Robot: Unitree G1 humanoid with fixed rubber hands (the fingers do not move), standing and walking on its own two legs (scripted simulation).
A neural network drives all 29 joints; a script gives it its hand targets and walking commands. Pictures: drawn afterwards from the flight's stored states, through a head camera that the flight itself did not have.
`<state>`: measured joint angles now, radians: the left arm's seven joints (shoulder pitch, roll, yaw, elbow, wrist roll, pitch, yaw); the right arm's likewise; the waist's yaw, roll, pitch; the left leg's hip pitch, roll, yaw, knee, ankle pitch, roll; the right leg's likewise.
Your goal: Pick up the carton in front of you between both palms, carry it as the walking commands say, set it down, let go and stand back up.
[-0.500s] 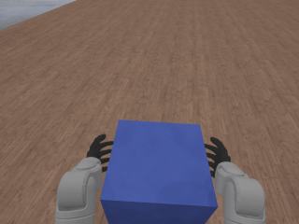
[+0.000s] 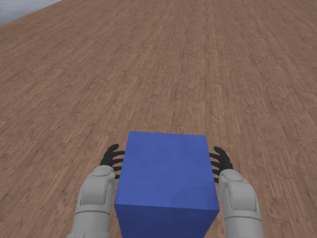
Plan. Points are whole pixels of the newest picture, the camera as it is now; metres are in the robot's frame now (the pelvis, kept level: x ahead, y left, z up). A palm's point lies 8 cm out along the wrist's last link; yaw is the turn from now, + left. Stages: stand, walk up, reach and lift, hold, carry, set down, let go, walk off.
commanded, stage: carry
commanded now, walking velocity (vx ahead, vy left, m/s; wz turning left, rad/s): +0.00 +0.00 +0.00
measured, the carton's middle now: (164, 190) +0.28 +0.00 -0.04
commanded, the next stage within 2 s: hold in 0.90 s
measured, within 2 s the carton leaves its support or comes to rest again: neither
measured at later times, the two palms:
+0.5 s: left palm (107, 167) +0.30 +0.15 +0.04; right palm (222, 170) +0.30 -0.15 +0.04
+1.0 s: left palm (102, 169) +0.29 +0.16 +0.04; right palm (219, 172) +0.29 -0.14 +0.04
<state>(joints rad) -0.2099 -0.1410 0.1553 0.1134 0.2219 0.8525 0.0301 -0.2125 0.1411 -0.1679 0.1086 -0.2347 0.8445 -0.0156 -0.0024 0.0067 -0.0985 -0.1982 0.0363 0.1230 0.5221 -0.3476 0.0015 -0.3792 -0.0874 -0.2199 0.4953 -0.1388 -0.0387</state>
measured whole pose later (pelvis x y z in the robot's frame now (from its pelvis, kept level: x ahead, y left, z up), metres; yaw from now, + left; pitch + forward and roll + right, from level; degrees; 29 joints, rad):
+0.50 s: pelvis +0.01 +0.00 +0.00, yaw +0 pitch +2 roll +0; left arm -0.25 -0.15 0.19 0.20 0.24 0.74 0.02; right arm -0.25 0.15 -0.21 0.19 -0.25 0.74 -0.01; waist 0.00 0.01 -0.09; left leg -0.21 0.04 0.12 0.56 -0.38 0.00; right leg -0.39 -0.09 -0.22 0.52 -0.16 -0.03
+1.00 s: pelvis +0.00 +0.01 +0.00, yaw +2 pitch -1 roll -1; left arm -0.26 -0.15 0.19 0.21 0.24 0.71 0.02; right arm -0.24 0.15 -0.21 0.16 -0.25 0.73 -0.01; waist -0.02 0.02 -0.01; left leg -0.15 0.02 0.09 0.52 -0.35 0.02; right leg -0.30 -0.06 -0.15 0.45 -0.12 -0.02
